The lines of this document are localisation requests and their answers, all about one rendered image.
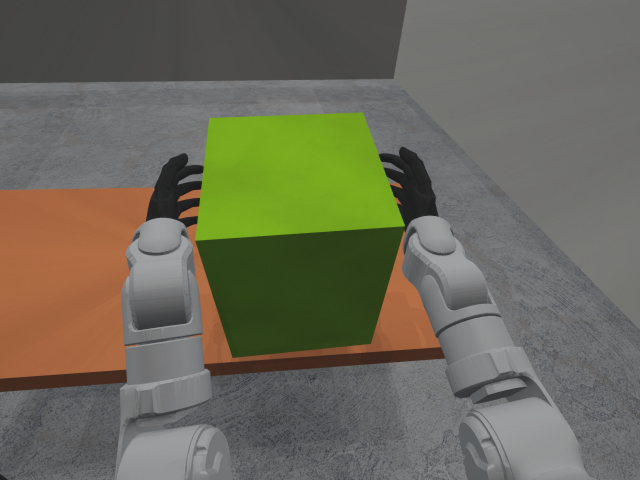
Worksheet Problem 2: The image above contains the robot left forearm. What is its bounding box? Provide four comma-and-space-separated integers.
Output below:
114, 218, 212, 480

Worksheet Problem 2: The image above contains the robot left upper arm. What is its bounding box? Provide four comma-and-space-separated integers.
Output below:
116, 424, 233, 480

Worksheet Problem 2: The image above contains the carton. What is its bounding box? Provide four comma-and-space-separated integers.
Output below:
195, 113, 405, 358

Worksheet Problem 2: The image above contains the robot right forearm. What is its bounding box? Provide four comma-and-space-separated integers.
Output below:
402, 216, 586, 471

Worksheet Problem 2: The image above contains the table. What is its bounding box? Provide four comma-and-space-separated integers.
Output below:
0, 183, 445, 480

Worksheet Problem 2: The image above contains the robot right upper arm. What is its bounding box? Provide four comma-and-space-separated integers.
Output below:
459, 397, 607, 480

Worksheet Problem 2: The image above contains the left robot hand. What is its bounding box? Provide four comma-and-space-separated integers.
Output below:
146, 153, 204, 228

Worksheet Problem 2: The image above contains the right robot hand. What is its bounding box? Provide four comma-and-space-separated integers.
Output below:
379, 147, 439, 232

